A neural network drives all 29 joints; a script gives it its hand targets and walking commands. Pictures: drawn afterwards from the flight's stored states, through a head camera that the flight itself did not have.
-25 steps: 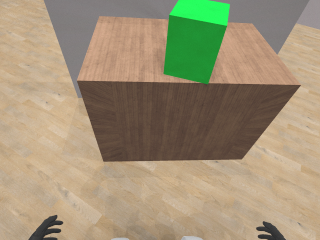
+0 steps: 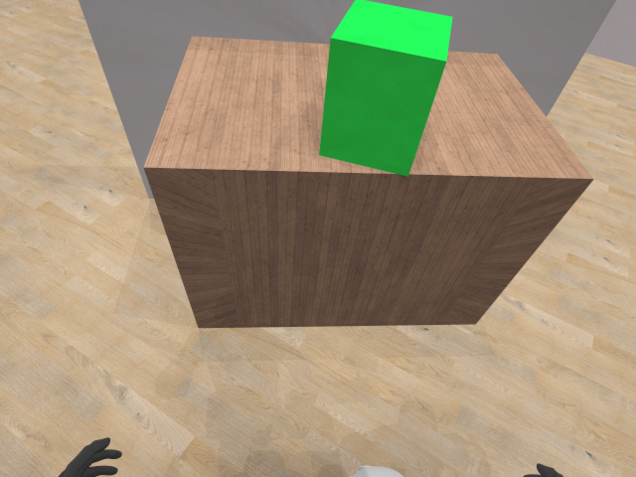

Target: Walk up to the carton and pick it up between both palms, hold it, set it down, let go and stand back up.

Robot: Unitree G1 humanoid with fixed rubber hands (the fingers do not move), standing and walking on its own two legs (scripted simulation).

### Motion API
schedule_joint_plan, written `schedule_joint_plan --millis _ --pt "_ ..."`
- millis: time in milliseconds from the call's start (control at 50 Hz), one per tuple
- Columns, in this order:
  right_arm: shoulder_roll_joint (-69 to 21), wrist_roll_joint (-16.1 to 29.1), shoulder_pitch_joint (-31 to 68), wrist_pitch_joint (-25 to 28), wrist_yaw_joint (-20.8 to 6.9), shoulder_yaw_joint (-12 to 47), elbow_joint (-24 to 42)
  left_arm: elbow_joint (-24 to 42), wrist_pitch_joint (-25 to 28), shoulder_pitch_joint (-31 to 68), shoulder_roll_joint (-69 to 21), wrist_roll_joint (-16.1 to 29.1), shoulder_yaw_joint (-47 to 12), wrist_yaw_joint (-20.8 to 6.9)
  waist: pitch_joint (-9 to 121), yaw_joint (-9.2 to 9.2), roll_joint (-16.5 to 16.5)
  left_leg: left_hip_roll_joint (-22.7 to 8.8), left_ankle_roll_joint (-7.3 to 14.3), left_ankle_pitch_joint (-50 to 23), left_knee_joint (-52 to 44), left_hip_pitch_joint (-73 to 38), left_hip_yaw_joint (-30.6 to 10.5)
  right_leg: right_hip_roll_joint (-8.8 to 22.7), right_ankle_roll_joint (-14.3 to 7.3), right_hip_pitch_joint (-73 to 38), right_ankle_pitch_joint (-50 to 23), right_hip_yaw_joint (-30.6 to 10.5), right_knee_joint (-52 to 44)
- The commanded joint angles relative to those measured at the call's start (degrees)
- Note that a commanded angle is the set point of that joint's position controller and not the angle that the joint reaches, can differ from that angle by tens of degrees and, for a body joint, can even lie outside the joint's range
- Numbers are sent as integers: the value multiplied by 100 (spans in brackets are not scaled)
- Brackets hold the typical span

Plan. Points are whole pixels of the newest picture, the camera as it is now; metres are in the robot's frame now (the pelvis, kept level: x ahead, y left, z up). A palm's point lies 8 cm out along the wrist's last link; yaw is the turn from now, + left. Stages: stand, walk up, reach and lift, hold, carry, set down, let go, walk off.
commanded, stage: walk up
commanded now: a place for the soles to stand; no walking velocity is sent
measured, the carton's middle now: (382, 89) +0.82 -0.13 +0.07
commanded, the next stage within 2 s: none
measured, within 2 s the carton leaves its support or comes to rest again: neither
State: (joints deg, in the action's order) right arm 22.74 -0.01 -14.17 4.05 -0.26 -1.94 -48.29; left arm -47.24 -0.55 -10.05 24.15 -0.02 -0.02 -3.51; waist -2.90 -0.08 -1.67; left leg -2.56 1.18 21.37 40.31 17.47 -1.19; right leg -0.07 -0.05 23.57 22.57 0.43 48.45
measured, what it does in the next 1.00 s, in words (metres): walks ahead: right foot, then left foot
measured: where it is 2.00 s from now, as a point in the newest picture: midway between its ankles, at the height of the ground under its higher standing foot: (351, 427)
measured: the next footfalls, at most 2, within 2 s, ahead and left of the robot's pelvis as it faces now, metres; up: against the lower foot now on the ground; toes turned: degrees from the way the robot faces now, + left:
right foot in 0.16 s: +0.15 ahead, -0.19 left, +0.00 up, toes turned -3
left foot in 0.52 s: +0.23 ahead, +0.03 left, +0.00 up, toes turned +0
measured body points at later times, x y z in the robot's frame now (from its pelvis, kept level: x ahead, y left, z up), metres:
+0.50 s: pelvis +0.11 -0.07 +0.00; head +0.13 -0.05 +0.45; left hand +0.19 +0.23 -0.13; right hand +0.17 -0.41 -0.09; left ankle +0.16 +0.04 -0.71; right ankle +0.11 -0.19 -0.72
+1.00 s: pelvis +0.22 -0.14 -0.01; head +0.24 -0.14 +0.44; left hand +0.36 +0.16 -0.11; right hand +0.24 -0.47 -0.12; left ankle +0.18 +0.03 -0.70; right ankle +0.29 -0.25 -0.72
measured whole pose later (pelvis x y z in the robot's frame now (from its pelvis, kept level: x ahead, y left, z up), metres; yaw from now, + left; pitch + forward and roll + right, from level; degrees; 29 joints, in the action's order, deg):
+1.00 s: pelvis +0.22 -0.14 -0.01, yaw -3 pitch -1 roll +1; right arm 24.4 0.0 -22.6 4.6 -0.7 -2.5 -48.3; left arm -47.3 3.3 -11.8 23.9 0.0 -0.1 -3.3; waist -3.1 0.0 -1.0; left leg -3.2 0.4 28.1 50.8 17.3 -0.6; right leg 0.6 -1.3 25.6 15.0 0.2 42.8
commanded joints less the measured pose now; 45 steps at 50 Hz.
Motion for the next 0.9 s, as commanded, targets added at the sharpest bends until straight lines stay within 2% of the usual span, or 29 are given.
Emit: schedule_joint_plan --millis 0,60,80,100,120,140,160,180,200,240,280,300,380,420,440,480,500,520,540,560,580,640,660,700,740,760,780,840,880 --pt "2120 -287 -585 242 115 -680 237 724 264 650 1249 -341 650 -156 -25 -381 946 -1551 1306 1483 -2342 -1420 -2215 454 -44 1974 207 -225 486" --pt "2093 -280 -395 204 66 -670 500 780 301 655 1112 -301 623 -232 136 -336 1394 -1342 1221 805 -2072 -840 -1556 344 -10 1410 224 64 -247" --pt "2130 -259 -174 213 74 -706 567 589 368 190 1012 -272 608 -217 323 14 1474 -1362 1058 99 -1635 -374 -1139 295 -127 469 17 237 -776" --pt "1983 -280 103 188 63 -638 593 334 422 -520 917 -221 639 -155 729 453 1022 -1061 850 -328 -757 332 -548 134 -210 -889 -607 491 -1372" --pt "1591 -247 85 173 55 -497 662 -28 478 -1383 1195 -198 752 -61 1146 783 -65 -527 595 -605 745 596 -61 -90 -193 -2059 -878 400 -1794" --pt "1189 -269 -128 155 63 -405 698 -92 496 -1956 1680 -267 907 12 1314 1003 -866 30 276 -115 2227 1652 185 489 -413 -3001 -77 -645 -1821" --pt "878 -187 -350 181 77 -298 808 132 500 -1636 2043 -306 920 90 1102 692 -1604 602 77 1419 2970 2653 19 1700 -804 -2985 670 -2988 -2719" --pt "1495 -235 38 79 136 -470 788 357 448 -1043 2085 -241 901 65 458 598 -614 325 72 1176 3178 2954 -240 2079 -1118 -2127 2499 -3765 -3587" --pt "1653 -194 -100 33 117 -519 696 378 452 -660 2119 -72 857 78 -306 281 -629 -50 121 620 3220 2774 -328 1976 -1089 -1231 3038 -3499 -3745" --pt "1688 -165 -442 30 7 -502 494 501 468 -368 1830 -104 785 128 -452 17 -392 -193 33 129 2637 2448 -191 1581 -1129 -1092 1914 -2806 -3600" --pt "1557 -187 -828 44 -50 -539 292 509 505 -477 1478 -120 707 118 -207 -28 -507 -176 102 13 2234 1832 17 1344 -1135 -771 1411 -2286 -3449" --pt "1541 -171 -762 38 -80 -537 303 542 485 -566 1669 -105 709 77 -355 0 -770 -143 25 0 1906 1529 73 1286 -1170 -421 1504 -2073 -3534" --pt "1450 -138 -214 73 -134 -452 492 507 464 -904 1750 -88 753 65 -618 235 -411 -137 11 510 780 1550 218 1397 -1426 -886 1016 -2143 -3267" --pt "1336 -124 -178 141 -108 -395 501 511 444 -912 1764 -118 731 84 -57 355 -943 -95 40 527 71 1453 399 1314 -1415 -1598 162 -1860 -2752" --pt "1235 -144 -251 233 -98 -387 513 586 425 -887 1627 -101 684 60 16 216 -945 51 57 240 -517 874 507 1229 -1362 -1298 -526 -1578 -2452" --pt "1210 -129 -1067 324 13 -437 243 701 333 -539 1369 -46 658 44 906 -258 -192 261 49 -868 -1891 -1017 679 775 -907 -1130 -1988 -714 -772" --pt "1697 -257 -1699 380 130 -660 117 788 356 -560 912 -27 435 72 1190 -600 939 -505 204 -309 -2311 -2364 -1019 283 -510 267 -1812 -381 713" --pt "2336 -299 -1782 423 169 -781 138 819 327 -621 518 -39 363 78 897 -480 1844 -2079 569 -518 -2522 -3091 -3513 -536 -179 2179 424 -87 1515" --pt "2290 -60 -1572 368 160 -775 186 766 237 -252 1231 -185 476 158 707 -585 630 -2374 1085 -309 -2198 -2835 -3769 -153 -227 2524 959 -560 1777" --pt "2058 -64 -1467 374 157 -655 239 668 255 -67 1206 -175 456 161 109 -397 86 -2204 1296 -745 -2156 -2251 -3248 136 -239 2526 468 -733 1812" --pt "1903 -56 -1305 365 156 -557 238 572 310 -216 1021 -90 409 139 46 -330 377 -1934 1213 -1800 -1994 -2178 -2286 144 -266 2511 328 -654 1592" --pt "1682 -121 -1198 323 97 -496 305 514 305 -259 976 -104 528 57 402 -325 814 -1226 938 -2218 -1904 -1760 -1318 98 -117 1598 -160 -416 1050" --pt "1843 -143 -1244 345 116 -529 320 577 275 -224 900 -92 457 45 379 -349 1250 -1279 1011 -2205 -2059 -1646 -1320 204 -99 1760 -340 -207 940" --pt "1814 -149 -1374 323 147 -536 391 541 264 41 884 -117 444 -3 274 -368 740 -1371 1209 -1747 -2118 -1401 -1486 325 -100 1881 -431 -139 925" --pt "1935 -200 -1178 333 82 -620 484 576 278 261 889 -129 489 -53 163 -398 1125 -1132 1157 -700 -2250 -1011 -1214 481 -18 1501 -676 -5 278" --pt "1911 -181 -1119 322 77 -590 425 566 290 578 868 -154 422 -88 -122 -435 760 -1157 1147 -430 -2317 -1038 -1375 391 -48 1639 -719 51 9" --pt "2025 -190 -1211 317 92 -601 471 625 314 497 967 -159 480 -67 107 -482 1116 -1124 1105 -639 -2071 -1068 -1260 401 -31 1643 -918 153 -149" --pt "2091 -186 -1029 270 49 -634 553 436 376 189 1054 -83 520 -85 416 -252 858 -1163 1033 -349 -1834 -460 -897 229 -71 236 -697 375 -595" --pt "1924 -139 -817 181 53 -567 591 226 470 -261 860 -140 510 -2 488 133 852 -1153 977 -1697 -742 -387 -776 53 -112 -531 -652 558 -1544"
